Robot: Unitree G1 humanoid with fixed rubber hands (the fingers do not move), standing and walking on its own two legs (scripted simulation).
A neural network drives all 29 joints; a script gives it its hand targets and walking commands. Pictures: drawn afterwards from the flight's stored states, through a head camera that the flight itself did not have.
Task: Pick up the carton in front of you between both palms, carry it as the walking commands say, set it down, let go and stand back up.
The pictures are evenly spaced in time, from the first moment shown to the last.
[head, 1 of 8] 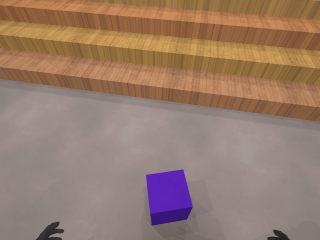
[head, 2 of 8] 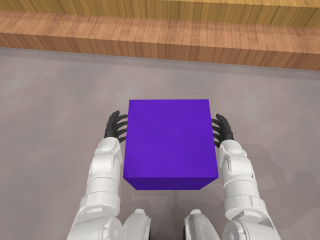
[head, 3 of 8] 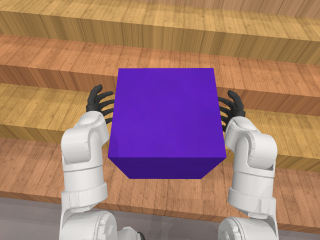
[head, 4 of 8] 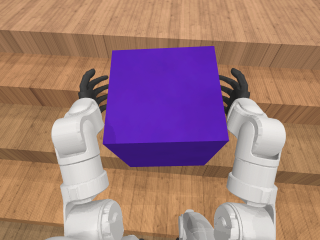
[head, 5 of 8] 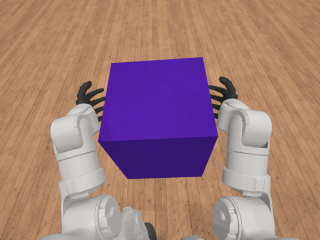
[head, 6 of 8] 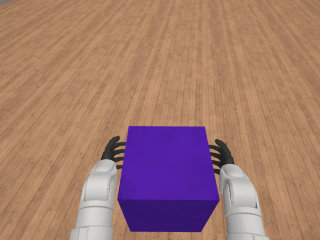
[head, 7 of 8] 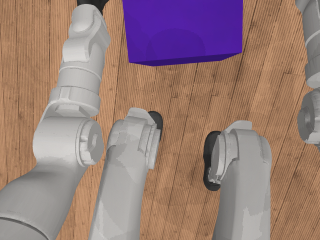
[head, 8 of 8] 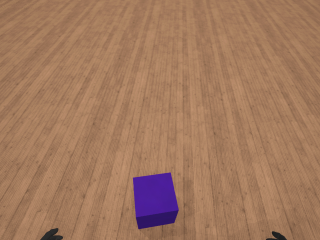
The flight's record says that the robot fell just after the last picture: no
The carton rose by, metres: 2.33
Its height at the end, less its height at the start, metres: +1.57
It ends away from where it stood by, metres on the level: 5.87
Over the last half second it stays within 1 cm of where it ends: yes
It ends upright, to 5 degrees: yes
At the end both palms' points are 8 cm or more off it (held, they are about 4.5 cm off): yes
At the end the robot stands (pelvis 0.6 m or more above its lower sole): yes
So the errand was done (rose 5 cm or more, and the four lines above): yes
